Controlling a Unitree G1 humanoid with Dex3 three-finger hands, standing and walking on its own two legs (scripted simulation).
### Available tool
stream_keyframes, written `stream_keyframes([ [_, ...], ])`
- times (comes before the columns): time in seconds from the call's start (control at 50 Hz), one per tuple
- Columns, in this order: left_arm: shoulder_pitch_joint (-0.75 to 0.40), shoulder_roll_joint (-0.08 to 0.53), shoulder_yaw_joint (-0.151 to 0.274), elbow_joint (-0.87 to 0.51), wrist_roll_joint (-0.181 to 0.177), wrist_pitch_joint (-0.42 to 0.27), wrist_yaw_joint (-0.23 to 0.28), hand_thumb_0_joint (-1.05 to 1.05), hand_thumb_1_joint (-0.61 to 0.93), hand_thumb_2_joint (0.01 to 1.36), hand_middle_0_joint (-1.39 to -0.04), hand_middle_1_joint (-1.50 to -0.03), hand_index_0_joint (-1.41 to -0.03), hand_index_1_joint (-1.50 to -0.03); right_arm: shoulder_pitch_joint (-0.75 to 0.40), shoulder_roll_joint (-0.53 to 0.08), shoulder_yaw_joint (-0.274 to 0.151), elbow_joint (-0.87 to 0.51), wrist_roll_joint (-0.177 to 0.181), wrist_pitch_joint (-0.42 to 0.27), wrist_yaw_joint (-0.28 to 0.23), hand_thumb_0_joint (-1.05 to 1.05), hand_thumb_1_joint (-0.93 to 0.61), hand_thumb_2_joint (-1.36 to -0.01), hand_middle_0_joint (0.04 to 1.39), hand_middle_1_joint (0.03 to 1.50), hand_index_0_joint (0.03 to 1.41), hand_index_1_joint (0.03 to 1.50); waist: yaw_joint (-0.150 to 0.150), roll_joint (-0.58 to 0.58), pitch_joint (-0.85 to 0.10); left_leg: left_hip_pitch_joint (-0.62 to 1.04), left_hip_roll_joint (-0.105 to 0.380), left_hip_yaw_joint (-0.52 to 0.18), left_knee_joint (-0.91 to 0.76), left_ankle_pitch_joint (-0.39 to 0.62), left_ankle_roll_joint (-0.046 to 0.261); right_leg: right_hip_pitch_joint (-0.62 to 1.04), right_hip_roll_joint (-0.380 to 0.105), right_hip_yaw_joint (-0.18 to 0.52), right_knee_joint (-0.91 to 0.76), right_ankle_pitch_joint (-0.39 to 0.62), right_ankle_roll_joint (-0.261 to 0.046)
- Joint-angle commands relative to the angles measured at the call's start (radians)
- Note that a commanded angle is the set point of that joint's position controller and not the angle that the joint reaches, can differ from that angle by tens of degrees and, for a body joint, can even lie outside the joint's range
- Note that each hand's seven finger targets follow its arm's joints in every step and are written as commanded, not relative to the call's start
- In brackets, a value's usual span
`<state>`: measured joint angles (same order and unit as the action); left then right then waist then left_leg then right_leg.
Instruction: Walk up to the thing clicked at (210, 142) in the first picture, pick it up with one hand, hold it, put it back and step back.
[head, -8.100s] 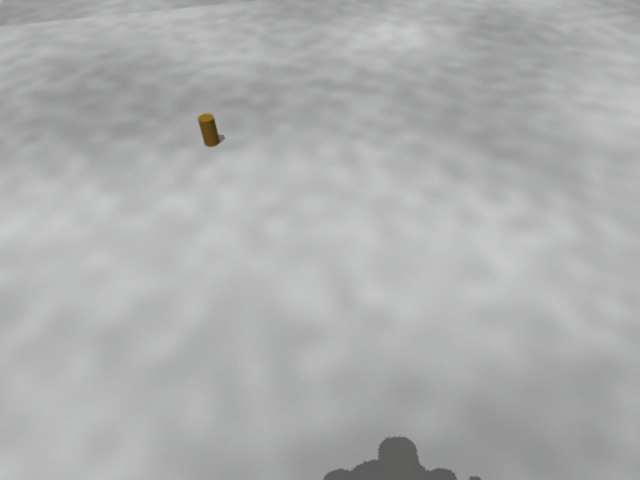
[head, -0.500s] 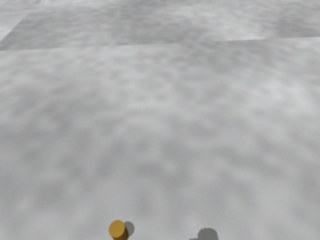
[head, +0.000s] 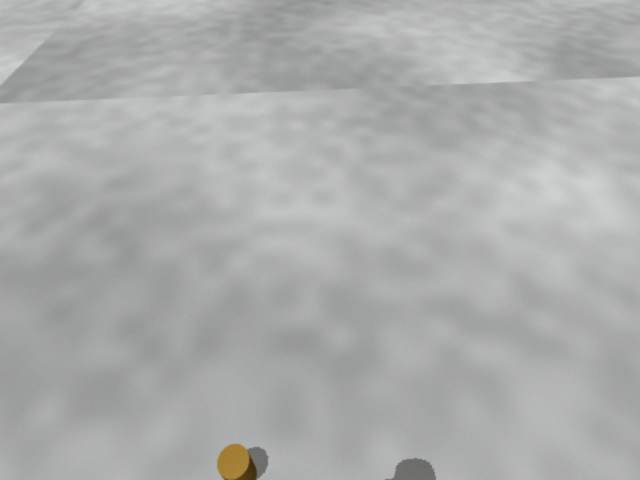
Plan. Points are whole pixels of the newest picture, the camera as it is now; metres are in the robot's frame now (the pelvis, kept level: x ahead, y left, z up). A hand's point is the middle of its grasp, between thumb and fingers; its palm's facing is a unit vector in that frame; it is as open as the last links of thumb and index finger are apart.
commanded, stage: stand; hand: left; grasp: from the side
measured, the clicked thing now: (238, 468) +0.31 +0.24 -0.71
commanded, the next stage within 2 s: go down in 0.64 s
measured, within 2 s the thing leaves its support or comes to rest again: neither
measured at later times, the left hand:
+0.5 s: hand out of the picture +0.07 +0.25 -0.16, palm faces -0.04 -0.94 -0.34, open 7.4 cm
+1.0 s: hand out of the picture +0.16 +0.26 -0.17, palm faces +0.05 -0.94 -0.33, open 11.5 cm
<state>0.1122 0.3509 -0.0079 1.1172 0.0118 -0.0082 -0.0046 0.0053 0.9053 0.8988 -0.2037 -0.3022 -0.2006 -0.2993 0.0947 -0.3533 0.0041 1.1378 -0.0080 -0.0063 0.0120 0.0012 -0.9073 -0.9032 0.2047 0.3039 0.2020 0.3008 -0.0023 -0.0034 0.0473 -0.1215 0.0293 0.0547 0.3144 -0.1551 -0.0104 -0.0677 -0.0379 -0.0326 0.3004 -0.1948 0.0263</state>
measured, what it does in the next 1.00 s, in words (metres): stands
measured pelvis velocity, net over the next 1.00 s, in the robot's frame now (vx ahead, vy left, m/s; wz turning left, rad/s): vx -0.01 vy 0.00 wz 0.01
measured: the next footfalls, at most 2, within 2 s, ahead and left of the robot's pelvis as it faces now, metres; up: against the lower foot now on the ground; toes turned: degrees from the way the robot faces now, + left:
none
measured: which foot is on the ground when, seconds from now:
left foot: down 0.00-1.00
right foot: down 0.00-1.00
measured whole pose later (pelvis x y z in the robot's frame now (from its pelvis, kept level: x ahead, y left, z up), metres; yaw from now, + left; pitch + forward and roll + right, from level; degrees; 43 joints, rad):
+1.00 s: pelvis -0.01 +0.00 -0.02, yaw +0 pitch +7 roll +0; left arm -0.07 0.36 0.19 1.06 0.08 -0.02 -0.03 0.01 0.44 0.45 -0.08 -0.11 -0.08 -0.10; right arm 0.23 -0.25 -0.02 0.79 0.02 -0.04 -0.02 0.00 -0.96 -0.92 0.20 0.30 0.20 0.30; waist -0.03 -0.02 0.02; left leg -0.46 0.05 0.04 0.60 -0.26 -0.01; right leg -0.40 -0.03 -0.04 0.59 -0.30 0.01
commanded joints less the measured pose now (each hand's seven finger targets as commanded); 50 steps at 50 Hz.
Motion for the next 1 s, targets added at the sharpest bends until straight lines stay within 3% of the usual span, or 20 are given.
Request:
stream_keyframes([
  [0.0,-0.027,0.215,0.044,-0.051,-0.002,-0.019,0.012,0.000,0.900,0.900,-0.200,-0.300,-0.200,-0.301,-0.041,-0.209,-0.042,-0.054,-0.001,-0.025,-0.016,0.000,-0.900,-0.900,0.200,0.300,0.200,0.300,0.001,0.002,-0.070,0.037,0.121,-0.113,-0.050,0.133,0.021,-0.025,-0.110,0.080,-0.047,0.112,-0.037],
  [0.44,-0.024,0.222,0.045,-0.059,0.001,-0.021,0.015,0.000,0.900,0.900,-0.200,-0.300,-0.200,-0.301,-0.039,-0.206,-0.045,-0.058,-0.003,-0.023,-0.017,0.000,-0.900,-0.900,0.200,0.300,0.200,0.300,-0.003,-0.004,-0.082,0.057,0.120,-0.097,-0.036,0.154,0.027,-0.024,-0.115,0.086,-0.043,0.164,-0.039],
  [0.7,-0.014,0.215,0.043,-0.061,0.000,-0.020,0.013,0.000,0.900,0.900,-0.200,-0.300,-0.200,-0.301,-0.044,-0.211,-0.047,-0.059,-0.002,-0.024,-0.017,0.000,-0.900,-0.900,0.200,0.300,0.200,0.300,0.005,0.006,-0.075,0.054,0.122,-0.105,-0.046,0.138,0.026,-0.026,-0.110,0.083,-0.047,0.131,-0.041],
  [0.72,-0.016,0.213,0.043,-0.059,0.001,-0.020,0.013,0.000,0.820,0.820,-0.280,-0.220,-0.280,-0.226,-0.043,-0.210,-0.046,-0.059,-0.001,-0.025,-0.017,0.000,-0.954,-0.907,0.207,0.295,0.203,0.295,0.003,0.005,-0.066,0.046,0.118,-0.103,-0.048,0.140,0.024,-0.029,-0.109,0.082,-0.053,0.139,-0.038],
  [0.74,-0.367,0.059,0.057,-0.410,-0.049,-0.114,0.029,0.000,0.740,0.740,-0.200,-0.140,-0.200,-0.146,0.009,-0.051,-0.006,-0.348,0.067,-0.073,-0.038,0.000,-0.991,-0.926,0.198,0.300,0.199,0.300,-0.124,0.047,0.030,-0.087,-0.022,0.010,0.024,-0.003,0.022,-0.263,0.035,0.015,0.027,0.079,-0.033],
  [0.76,-0.502,0.118,0.078,-0.380,-0.048,-0.111,0.037,0.000,0.660,0.660,-0.120,-0.060,-0.120,-0.066,0.052,-0.081,-0.011,-0.301,0.070,-0.072,-0.048,0.000,-0.994,-0.929,0.198,0.300,0.199,0.300,-0.088,0.014,-0.013,-0.072,-0.022,0.001,0.033,-0.039,0.022,-0.212,0.033,0.002,0.030,0.035,-0.034],
  [0.78,-0.311,0.191,0.120,-0.205,-0.026,-0.075,0.038,0.000,0.580,0.580,-0.040,-0.023,-0.040,-0.010,0.097,-0.104,-0.026,-0.299,0.072,-0.062,-0.056,0.000,-0.986,-0.927,0.198,0.300,0.199,0.300,-0.055,0.015,-0.017,-0.098,-0.021,0.002,0.048,-0.045,0.020,-0.207,0.039,-0.008,0.047,0.008,-0.041],
  [0.8,-0.196,0.217,0.160,-0.046,-0.002,-0.041,0.030,0.000,0.500,0.500,-0.010,-0.041,-0.023,-0.028,0.115,-0.110,-0.042,-0.309,0.066,-0.054,-0.057,0.000,-0.981,-0.924,0.199,0.300,0.199,0.300,-0.046,-0.029,-0.042,-0.131,-0.026,-0.003,0.085,-0.027,0.023,-0.228,0.042,-0.014,0.068,0.007,-0.044],
  [0.82,-0.289,0.238,0.174,-0.078,0.012,-0.041,0.017,0.000,0.420,0.420,-0.006,-0.052,-0.023,-0.036,0.127,-0.105,-0.049,-0.344,0.060,-0.056,-0.058,0.000,-0.991,-0.926,0.199,0.300,0.199,0.300,-0.039,-0.080,-0.077,-0.155,-0.021,-0.010,0.126,-0.008,0.030,-0.240,0.043,-0.014,0.102,0.023,-0.041],
  [0.84,-0.334,0.268,0.201,-0.133,0.037,-0.058,0.006,0.000,0.340,0.340,0.000,-0.046,-0.014,-0.032,0.135,-0.107,-0.071,-0.368,0.043,-0.063,-0.060,0.000,-0.978,-0.923,0.199,0.300,0.199,0.300,-0.024,-0.046,-0.188,-0.144,-0.025,-0.007,0.165,0.024,0.029,-0.222,0.033,-0.004,0.147,0.065,-0.040],
  [0.86,-0.188,0.270,0.239,-0.049,0.056,-0.044,0.000,0.000,0.260,0.260,-0.007,-0.063,-0.024,-0.046,0.166,-0.100,-0.079,-0.374,0.033,-0.064,-0.057,0.000,-0.966,-0.919,0.199,0.300,0.200,0.300,-0.002,-0.020,-0.225,-0.171,-0.038,-0.005,0.195,0.053,0.024,-0.217,0.026,-0.002,0.175,0.089,-0.042],
  [0.88,-0.113,0.246,0.249,-0.053,0.069,-0.034,-0.012,0.000,0.184,0.197,-0.016,-0.062,-0.031,-0.047,0.174,-0.094,-0.086,-0.399,0.026,-0.067,-0.050,0.000,-0.959,-0.917,0.199,0.300,0.199,0.300,0.019,0.012,-0.257,-0.189,-0.039,-0.008,0.221,0.075,0.017,-0.224,0.029,-0.003,0.211,0.094,-0.047],
  [0.9,-0.089,0.245,0.259,-0.078,0.073,-0.029,-0.019,0.000,0.139,0.201,-0.017,-0.071,-0.031,-0.058,0.178,-0.091,-0.089,-0.421,0.026,-0.068,-0.047,0.000,-0.941,-0.913,0.199,0.300,0.200,0.300,0.028,0.041,-0.269,-0.213,-0.044,-0.004,0.241,0.080,0.015,-0.235,0.030,0.001,0.230,0.097,-0.050],
  [0.98,-0.114,0.242,0.307,-0.116,0.072,-0.016,-0.042,0.000,-0.059,0.137,-0.037,-0.070,-0.048,-0.060,0.154,-0.078,-0.094,-0.492,0.026,-0.075,-0.038,0.000,-0.914,-0.904,0.199,0.300,0.199,0.300,0.009,0.017,-0.260,-0.311,-0.033,-0.023,0.331,0.076,0.016,-0.335,0.040,-0.009,0.322,0.077,-0.049],
])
